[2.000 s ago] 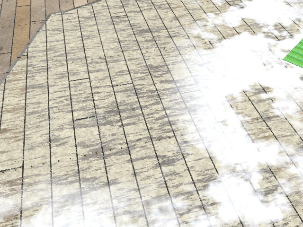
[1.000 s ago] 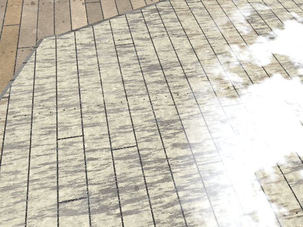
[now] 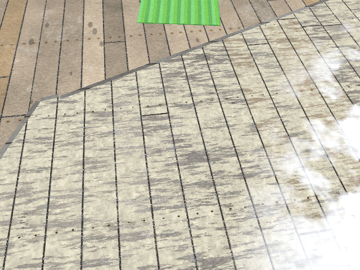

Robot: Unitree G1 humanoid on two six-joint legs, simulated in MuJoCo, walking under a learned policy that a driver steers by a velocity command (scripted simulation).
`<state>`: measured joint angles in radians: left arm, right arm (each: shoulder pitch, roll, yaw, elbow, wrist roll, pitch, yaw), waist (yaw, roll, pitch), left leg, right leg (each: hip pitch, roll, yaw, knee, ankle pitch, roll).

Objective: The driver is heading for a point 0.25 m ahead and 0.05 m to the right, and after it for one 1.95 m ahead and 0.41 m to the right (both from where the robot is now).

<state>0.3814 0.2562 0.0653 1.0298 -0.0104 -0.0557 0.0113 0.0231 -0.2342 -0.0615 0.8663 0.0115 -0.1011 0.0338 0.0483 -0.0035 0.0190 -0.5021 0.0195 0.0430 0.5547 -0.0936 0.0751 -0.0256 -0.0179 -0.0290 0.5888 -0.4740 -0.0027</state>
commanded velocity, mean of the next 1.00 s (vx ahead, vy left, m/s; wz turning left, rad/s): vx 0.12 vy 0.00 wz -0.38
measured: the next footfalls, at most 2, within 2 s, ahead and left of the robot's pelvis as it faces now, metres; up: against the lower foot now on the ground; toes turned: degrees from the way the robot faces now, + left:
right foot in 0.48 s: +0.25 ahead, -0.13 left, +0.00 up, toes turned -15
left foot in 0.92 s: +0.30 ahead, +0.10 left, +0.00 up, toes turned -25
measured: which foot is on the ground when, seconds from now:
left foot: down 0.00-0.50, up 0.52-0.90, down 0.92-1.00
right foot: up 0.00-0.46, down 0.48-0.94, up 0.96-1.00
